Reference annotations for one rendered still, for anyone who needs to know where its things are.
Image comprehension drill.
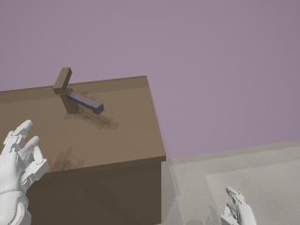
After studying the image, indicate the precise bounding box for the left robot hand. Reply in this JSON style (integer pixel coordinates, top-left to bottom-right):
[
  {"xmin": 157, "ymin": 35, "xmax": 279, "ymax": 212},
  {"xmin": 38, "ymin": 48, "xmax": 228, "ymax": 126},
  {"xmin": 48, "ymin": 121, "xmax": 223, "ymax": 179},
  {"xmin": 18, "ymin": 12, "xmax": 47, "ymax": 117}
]
[{"xmin": 0, "ymin": 119, "xmax": 50, "ymax": 195}]

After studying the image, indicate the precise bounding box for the counter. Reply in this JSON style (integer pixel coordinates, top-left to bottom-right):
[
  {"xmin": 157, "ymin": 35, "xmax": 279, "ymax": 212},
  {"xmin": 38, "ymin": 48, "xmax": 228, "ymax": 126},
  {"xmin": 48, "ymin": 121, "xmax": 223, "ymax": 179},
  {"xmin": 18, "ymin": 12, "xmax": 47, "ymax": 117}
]
[{"xmin": 0, "ymin": 67, "xmax": 167, "ymax": 225}]

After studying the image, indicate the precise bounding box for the right robot hand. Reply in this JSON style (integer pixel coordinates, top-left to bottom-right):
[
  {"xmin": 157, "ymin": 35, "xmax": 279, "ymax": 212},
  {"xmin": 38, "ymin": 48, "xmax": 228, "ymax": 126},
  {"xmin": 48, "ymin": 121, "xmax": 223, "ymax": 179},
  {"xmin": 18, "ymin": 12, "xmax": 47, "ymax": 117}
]
[{"xmin": 220, "ymin": 186, "xmax": 258, "ymax": 225}]

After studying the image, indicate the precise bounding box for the tap lever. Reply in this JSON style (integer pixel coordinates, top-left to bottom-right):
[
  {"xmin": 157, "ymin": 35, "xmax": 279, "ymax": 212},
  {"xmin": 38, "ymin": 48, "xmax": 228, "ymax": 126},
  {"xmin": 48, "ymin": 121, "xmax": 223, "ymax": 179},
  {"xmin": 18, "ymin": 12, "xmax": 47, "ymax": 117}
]
[{"xmin": 66, "ymin": 91, "xmax": 104, "ymax": 115}]

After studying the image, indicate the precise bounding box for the robot left forearm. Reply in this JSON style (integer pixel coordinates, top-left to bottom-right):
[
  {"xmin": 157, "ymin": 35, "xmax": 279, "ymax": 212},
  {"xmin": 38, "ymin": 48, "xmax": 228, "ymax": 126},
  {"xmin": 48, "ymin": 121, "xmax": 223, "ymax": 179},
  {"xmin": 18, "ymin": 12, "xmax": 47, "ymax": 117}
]
[{"xmin": 0, "ymin": 190, "xmax": 32, "ymax": 225}]

